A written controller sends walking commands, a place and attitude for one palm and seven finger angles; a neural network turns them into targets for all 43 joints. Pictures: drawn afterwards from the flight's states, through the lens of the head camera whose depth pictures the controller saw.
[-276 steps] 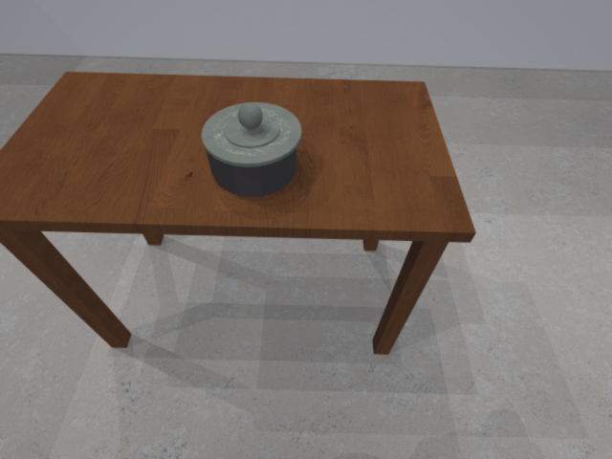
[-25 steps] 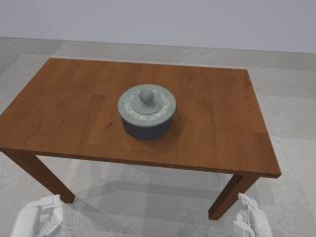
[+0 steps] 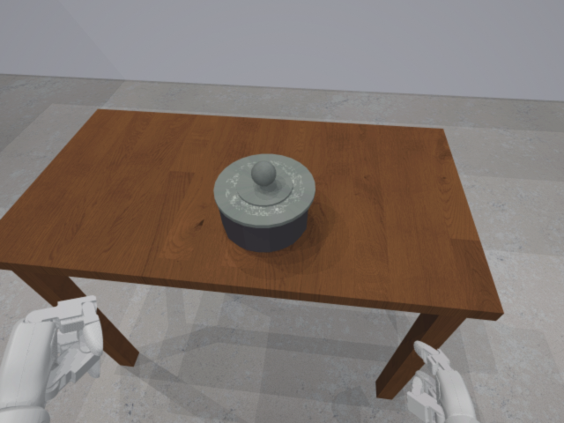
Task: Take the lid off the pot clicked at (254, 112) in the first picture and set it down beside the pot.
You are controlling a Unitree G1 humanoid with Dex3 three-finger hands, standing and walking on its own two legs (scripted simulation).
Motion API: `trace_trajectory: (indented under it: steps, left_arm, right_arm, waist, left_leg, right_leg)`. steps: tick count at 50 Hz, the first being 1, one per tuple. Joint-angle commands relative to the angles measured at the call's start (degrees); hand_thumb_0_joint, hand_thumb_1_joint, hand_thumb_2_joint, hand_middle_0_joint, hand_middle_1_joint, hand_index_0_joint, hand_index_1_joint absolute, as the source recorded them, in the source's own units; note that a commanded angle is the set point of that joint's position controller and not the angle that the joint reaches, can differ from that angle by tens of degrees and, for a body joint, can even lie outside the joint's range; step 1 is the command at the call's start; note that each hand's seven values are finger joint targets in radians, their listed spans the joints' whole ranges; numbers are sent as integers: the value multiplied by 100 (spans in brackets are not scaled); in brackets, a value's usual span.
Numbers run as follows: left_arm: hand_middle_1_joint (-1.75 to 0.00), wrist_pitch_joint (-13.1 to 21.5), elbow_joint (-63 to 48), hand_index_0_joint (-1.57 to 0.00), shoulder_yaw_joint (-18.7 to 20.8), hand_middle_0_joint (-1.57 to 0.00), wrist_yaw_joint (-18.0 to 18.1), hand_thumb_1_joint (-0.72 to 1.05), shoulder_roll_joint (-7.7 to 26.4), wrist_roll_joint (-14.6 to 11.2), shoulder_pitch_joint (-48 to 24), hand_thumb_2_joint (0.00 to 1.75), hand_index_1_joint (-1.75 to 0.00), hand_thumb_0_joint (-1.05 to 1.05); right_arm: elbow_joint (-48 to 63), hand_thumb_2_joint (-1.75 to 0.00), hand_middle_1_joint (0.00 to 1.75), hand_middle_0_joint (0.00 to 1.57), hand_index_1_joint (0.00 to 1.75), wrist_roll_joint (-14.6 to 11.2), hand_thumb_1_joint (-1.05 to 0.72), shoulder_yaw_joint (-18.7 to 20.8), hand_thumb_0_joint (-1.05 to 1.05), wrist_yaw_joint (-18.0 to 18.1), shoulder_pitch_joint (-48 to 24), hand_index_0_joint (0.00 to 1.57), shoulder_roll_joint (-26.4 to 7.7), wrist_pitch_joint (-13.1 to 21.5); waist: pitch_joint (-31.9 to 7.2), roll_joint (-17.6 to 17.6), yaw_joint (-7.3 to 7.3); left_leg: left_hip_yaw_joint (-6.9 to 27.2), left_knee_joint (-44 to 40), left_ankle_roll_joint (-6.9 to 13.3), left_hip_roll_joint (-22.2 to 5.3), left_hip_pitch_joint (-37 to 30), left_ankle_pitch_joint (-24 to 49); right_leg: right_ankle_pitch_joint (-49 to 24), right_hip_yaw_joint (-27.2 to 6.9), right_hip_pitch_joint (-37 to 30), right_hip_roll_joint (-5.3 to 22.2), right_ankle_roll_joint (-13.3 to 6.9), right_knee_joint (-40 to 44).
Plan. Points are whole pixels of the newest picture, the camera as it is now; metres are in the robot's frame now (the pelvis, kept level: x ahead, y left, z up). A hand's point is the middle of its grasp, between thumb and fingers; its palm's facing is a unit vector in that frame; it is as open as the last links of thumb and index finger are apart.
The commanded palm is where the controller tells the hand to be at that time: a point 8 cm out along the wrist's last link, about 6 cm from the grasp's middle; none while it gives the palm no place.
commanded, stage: reach forward and open the fingers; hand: left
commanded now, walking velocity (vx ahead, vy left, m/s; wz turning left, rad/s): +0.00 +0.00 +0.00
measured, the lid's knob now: (263, 173) +0.51 +0.10 +0.06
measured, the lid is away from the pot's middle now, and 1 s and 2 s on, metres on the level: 0.00 0.00 0.00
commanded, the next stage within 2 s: move the open hand above the knob in 1.08 s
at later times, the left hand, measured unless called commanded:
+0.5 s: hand (70, 336) +0.18 +0.27 +0.09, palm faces -0.23 -0.08 -0.97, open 4.3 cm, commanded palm +0.17 +0.27 +0.16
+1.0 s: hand (60, 299) +0.21 +0.29 +0.12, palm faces -0.14 -0.09 -0.99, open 9.8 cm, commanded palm +0.19 +0.28 +0.20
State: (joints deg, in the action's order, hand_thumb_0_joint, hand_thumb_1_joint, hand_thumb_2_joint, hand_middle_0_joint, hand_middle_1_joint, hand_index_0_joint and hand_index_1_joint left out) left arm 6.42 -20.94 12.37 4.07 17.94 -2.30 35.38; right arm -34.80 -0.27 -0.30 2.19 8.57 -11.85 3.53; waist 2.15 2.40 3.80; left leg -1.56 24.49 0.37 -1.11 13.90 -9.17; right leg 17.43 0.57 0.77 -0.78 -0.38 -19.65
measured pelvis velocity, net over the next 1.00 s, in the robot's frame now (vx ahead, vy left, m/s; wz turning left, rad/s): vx -0.07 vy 0.03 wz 0.03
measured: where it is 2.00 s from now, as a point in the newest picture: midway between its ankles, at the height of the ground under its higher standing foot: outside the picture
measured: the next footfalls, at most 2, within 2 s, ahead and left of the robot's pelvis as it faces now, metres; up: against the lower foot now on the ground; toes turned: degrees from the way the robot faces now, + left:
none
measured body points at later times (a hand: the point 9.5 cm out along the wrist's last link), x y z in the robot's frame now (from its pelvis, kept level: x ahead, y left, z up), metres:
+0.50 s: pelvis -0.04 +0.01 -0.01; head -0.02 -0.02 +0.44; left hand +0.18 +0.28 +0.14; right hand +0.18 -0.20 -0.10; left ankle +0.04 +0.12 -0.74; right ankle -0.07 -0.11 -0.74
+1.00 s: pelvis -0.07 +0.03 -0.01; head -0.06 +0.01 +0.44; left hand +0.21 +0.29 +0.17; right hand +0.16 -0.16 -0.10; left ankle +0.04 +0.12 -0.74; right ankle -0.07 -0.11 -0.74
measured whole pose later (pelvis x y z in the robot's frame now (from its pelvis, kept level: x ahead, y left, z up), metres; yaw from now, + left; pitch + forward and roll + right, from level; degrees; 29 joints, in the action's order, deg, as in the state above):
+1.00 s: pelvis -0.07 +0.03 -0.01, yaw +2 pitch -3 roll -2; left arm -2.3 -7.9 -0.3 -17.6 37.8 42.8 -6.0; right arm -33.9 -2.6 -1.6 -2.6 2.5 -15.3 -7.0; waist 4.7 6.6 4.6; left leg -0.5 23.8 3.1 0.7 18.5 -2.3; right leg 14.6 1.9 7.7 0.7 1.2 -25.4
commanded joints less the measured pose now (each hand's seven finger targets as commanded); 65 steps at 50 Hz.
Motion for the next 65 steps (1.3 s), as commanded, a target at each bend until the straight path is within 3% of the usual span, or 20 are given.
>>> trace_trajectory:
  steps: [1,4,9,12,16,17,19,20,21,22,23,25,27,29,32,39,47,53,58,65]
  left_arm:
    - [-148,-209,-1978,-125,339,-125,312,86,1791,2377,-442,88,-148,0]
    - [-141,-780,-1062,-119,462,-119,185,78,2181,3677,517,90,-141,0]
    - [-115,-965,-1534,-118,425,-118,-291,62,3224,4575,-1200,99,-115,0]
    - [-104,-1042,-585,-114,-91,-114,-942,53,2851,4324,-1062,103,-104,0]
    - [-90,-662,-1065,-110,271,-110,-1483,41,3617,4167,-2560,109,-90,0]
    - [-86,-601,-1070,-108,34,-108,-1498,38,3364,4101,-2588,110,-86,0]
    - [-79,-471,-458,-106,627,-106,-1574,32,3885,4341,-2691,111,-79,0]
    - [-76,-429,-287,-105,257,-105,-1588,29,3408,4255,-2688,112,-76,0]
    - [-72,-389,-63,-103,463,-103,-1629,26,3614,4292,-2884,113,-72,0]
    - [-68,-405,-210,-102,50,-102,-1616,24,3187,4183,-2912,114,-68,0]
    - [-65,-385,-89,-101,259,-101,-1633,21,3434,4237,-3101,115,-65,0]
    - [-58,-405,-486,-99,-138,-99,-1637,15,3112,4225,-3475,117,-58,0]
    - [-51,-416,-434,-96,-181,-96,-1625,9,3142,4252,-3639,119,-51,0]
    - [-44,-498,-85,-94,304,-94,-1666,3,3719,4541,-3936,122,-44,0]
    - [-33,-530,-43,-90,-190,-90,-1668,-6,3226,4370,-4326,126,-33,0]
    - [-8,-693,54,-82,-158,-82,-1799,-27,3455,4620,-5138,136,-8,0]
    - [-8,-883,474,-83,-482,-83,-1954,-29,3135,4473,-5426,140,-8,0]
    - [-8,-876,432,-83,-290,-83,-2063,-30,3543,4593,-6276,142,-8,0]
    - [-8,-931,830,-83,-431,-83,-2199,-30,3374,4509,-6364,144,-8,0]
    - [-8,-1185,1373,-83,-882,-83,-2440,-30,3218,4676,-7556,144,-8,0]
  right_arm:
    - [1241,-90,30,20,30,89,-90,198,0,-105,-553,20,-841,-111]
    - [1299,-90,30,20,30,-41,-90,309,0,-291,-849,20,-918,-691]
    - [1536,-90,30,20,30,-152,-90,213,0,-251,-1202,20,-1028,-948]
    - [1387,-90,30,20,30,-305,-90,280,0,-222,-1000,20,-1005,-994]
    - [1385,-90,30,20,30,-235,-90,160,0,-109,-1072,20,-1070,-833]
    - [1463,-90,30,20,30,-313,-90,176,0,-70,-1075,20,-971,-783]
    - [1311,-90,30,20,30,-223,-90,130,0,-111,-1171,20,-1016,-716]
    - [1282,-90,30,20,30,-271,-90,155,0,-156,-1030,20,-939,-741]
    - [1156,-90,30,20,30,-192,-90,146,0,-203,-1029,20,-1014,-825]
    - [1294,-90,30,20,30,-278,-90,194,0,-246,-1065,20,-939,-820]
    - [1186,-90,30,20,30,-194,-90,170,0,-275,-1091,20,-1012,-857]
    - [1320,-90,30,20,30,-296,-90,187,0,-349,-1187,20,-926,-766]
    - [1292,-90,30,20,30,-261,-90,188,0,-353,-1213,20,-921,-769]
    - [1182,-90,30,20,30,-203,-90,137,0,-364,-1402,20,-1007,-757]
    - [1159,-90,30,20,30,-260,-90,151,0,-388,-1299,20,-937,-813]
    - [1075,-90,30,20,30,-235,-90,103,0,-409,-1536,20,-977,-719]
    - [1010,-90,30,20,30,-262,-90,128,0,-420,-1422,20,-996,-770]
    - [955,-90,30,20,30,-246,-90,91,0,-370,-1498,20,-1035,-709]
    - [967,-90,30,20,30,-259,-90,94,0,-346,-1444,20,-1025,-706]
    - [843,-90,30,20,30,-301,-90,105,0,-314,-1367,20,-1090,-608]
  waist:
    - [-1041,734,-43]
    - [-865,194,177]
    - [-1435,396,16]
    - [-859,-347,-141]
    - [-1263,-53,-70]
    - [-1152,53,-128]
    - [-979,86,40]
    - [-911,-38,-57]
    - [-879,20,47]
    - [-938,175,-29]
    - [-952,191,67]
    - [-1135,299,-27]
    - [-1192,379,8]
    - [-1138,316,129]
    - [-1138,414,-1]
    - [-1257,612,50]
    - [-1216,253,11]
    - [-1355,516,30]
    - [-1273,285,13]
    - [-1266,119,-165]
  left_leg:
    - [-103,419,279,98,-696,1724]
    - [-118,708,235,75,-311,1302]
    - [116,873,313,158,-438,722]
    - [177,702,334,222,-216,445]
    - [212,591,374,351,-688,676]
    - [225,509,363,268,-778,606]
    - [235,440,364,321,-819,645]
    - [210,394,340,269,-814,548]
    - [225,272,322,321,-828,540]
    - [201,208,316,245,-918,403]
    - [228,128,303,288,-925,326]
    - [226,83,307,207,-1089,305]
    - [276,-52,287,187,-1150,135]
    - [301,-104,301,245,-1047,173]
    - [325,-249,261,161,-1104,-170]
    - [503,-472,237,185,-1158,-459]
    - [520,-592,200,161,-1110,-748]
    - [572,-621,179,205,-1189,-887]
    - [525,-594,189,245,-1080,-963]
    - [472,-527,214,330,-1068,-852]
  right_leg:
    - [-1762,338,1619,-67,-21,-452]
    - [-1624,181,1762,-186,-117,-584]
    - [-1184,33,1910,-90,-59,-562]
    - [-1208,45,1923,-76,61,-445]
    - [-1306,107,1911,-97,120,-237]
    - [-1185,95,1774,-77,96,-265]
    - [-1082,133,1907,-149,9,-69]
    - [-943,186,1737,-112,20,-168]
    - [-800,246,1896,-185,10,-31]
    - [-653,199,1699,-137,7,-97]
    - [-478,246,1861,-192,3,35]
    - [-455,202,1586,-166,-33,-62]
    - [-279,201,1552,-199,-51,-36]
    - [-371,189,1598,-267,-116,43]
    - [-70,216,1529,-231,-84,-5]
    - [-143,198,1492,-321,-173,-7]
    - [90,215,1479,-282,-129,0]
    - [170,188,1508,-299,-165,-31]
    - [302,193,1538,-282,-143,-18]
    - [263,208,1592,-310,-149,-14]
